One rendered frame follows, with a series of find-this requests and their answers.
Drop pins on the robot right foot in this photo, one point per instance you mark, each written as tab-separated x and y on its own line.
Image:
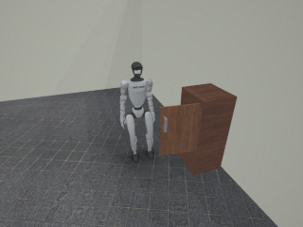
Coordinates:
135	158

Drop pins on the robot left forearm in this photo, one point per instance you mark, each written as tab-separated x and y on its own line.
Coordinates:
150	103

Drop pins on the robot right upper arm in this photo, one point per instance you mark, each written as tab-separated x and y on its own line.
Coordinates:
123	89

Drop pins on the robot right forearm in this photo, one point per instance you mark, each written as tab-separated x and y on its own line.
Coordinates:
122	106

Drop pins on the robot right hand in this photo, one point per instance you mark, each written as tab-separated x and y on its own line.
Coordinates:
122	119

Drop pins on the robot left upper arm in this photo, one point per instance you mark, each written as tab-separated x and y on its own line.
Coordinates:
149	87

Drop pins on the left robot shin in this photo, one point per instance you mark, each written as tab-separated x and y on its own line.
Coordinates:
150	144

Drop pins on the robot left hand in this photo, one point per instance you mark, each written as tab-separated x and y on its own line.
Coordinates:
153	116

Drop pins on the cupboard door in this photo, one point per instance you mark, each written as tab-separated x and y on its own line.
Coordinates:
182	126

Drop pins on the handle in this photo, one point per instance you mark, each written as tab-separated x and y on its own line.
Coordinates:
165	124

